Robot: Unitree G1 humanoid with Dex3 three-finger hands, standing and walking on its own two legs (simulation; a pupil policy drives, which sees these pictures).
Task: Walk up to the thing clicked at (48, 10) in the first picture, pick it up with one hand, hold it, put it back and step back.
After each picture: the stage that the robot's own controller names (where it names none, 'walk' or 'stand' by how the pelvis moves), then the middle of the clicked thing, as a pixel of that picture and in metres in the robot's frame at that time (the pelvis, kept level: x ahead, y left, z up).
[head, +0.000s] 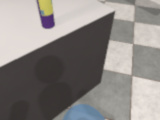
stand; (44, 2) +0.75 +0.18 +0.13
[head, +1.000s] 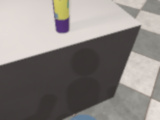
rise first; (60, 6) +0.68 +0.12 +0.14
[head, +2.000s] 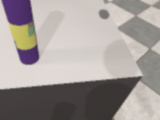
rise first; (23, 30) +0.44 +0.21 +0.16
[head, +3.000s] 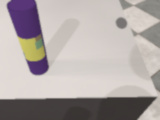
stand; (32, 42) +0.41 +0.18 +0.15
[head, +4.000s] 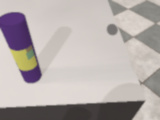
stand; (24, 52) +0.41 +0.20 +0.13
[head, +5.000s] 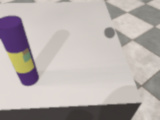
stand; (21, 55) +0.41 +0.21 +0.13
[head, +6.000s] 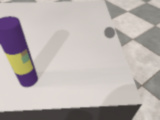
stand; (19, 56) +0.40 +0.22 +0.13
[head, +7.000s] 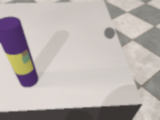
rise first; (20, 57) +0.40 +0.22 +0.13
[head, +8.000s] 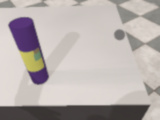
rise first; (32, 54) +0.41 +0.21 +0.13
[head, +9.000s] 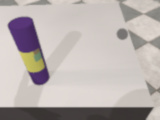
go down; (32, 55) +0.40 +0.21 +0.13
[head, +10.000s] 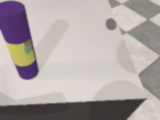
go down; (21, 46) +0.41 +0.18 +0.14
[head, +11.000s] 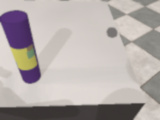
go down; (24, 52) +0.42 +0.19 +0.14
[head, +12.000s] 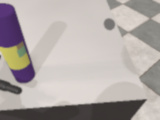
close; (14, 50) +0.40 +0.20 +0.15
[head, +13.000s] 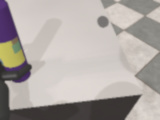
lift; (9, 47) +0.41 +0.21 +0.16
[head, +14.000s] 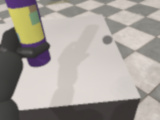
lift; (27, 21) +0.37 +0.14 +0.32
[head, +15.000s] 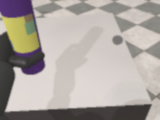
hold; (22, 28) +0.33 +0.16 +0.31
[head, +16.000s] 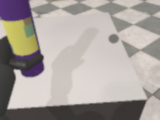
hold; (21, 32) +0.34 +0.16 +0.30
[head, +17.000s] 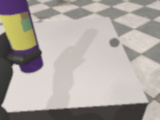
crouch; (19, 27) +0.35 +0.17 +0.31
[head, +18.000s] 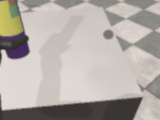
crouch; (6, 14) +0.42 +0.20 +0.30
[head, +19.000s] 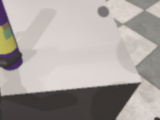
lower; out of the picture +0.44 +0.23 +0.18
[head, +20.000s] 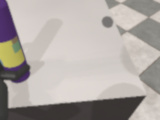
lower; (8, 47) +0.40 +0.22 +0.17
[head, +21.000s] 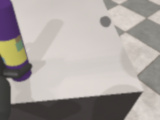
lower; (11, 46) +0.41 +0.21 +0.16
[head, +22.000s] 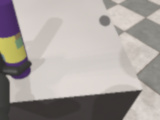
lower; (11, 43) +0.42 +0.21 +0.17
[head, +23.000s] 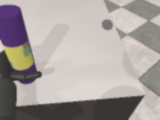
open; (19, 50) +0.40 +0.19 +0.16
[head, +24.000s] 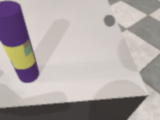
sink last; (19, 49) +0.40 +0.18 +0.16
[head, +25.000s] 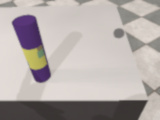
stand; (34, 52) +0.42 +0.20 +0.14
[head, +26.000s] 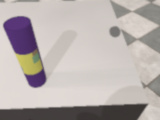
stand; (29, 57) +0.39 +0.19 +0.13
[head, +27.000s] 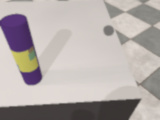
stand; (25, 54) +0.40 +0.20 +0.13
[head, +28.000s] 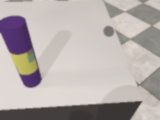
stand; (24, 56) +0.39 +0.20 +0.13
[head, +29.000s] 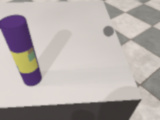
stand; (24, 55) +0.40 +0.20 +0.13
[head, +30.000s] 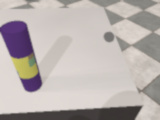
walk; (25, 61) +0.39 +0.20 +0.13
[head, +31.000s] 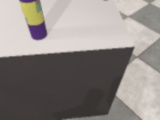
walk; (32, 9) +0.58 +0.20 +0.16
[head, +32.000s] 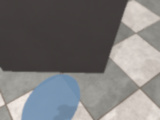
walk; out of the picture +0.96 +0.15 +0.16
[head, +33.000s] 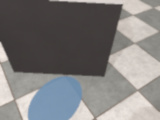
stand; out of the picture +1.12 +0.14 +0.14
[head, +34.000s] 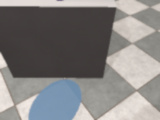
stand; out of the picture +1.12 +0.15 +0.13
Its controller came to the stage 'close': yes
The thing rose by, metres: 0.20
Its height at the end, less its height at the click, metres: +0.00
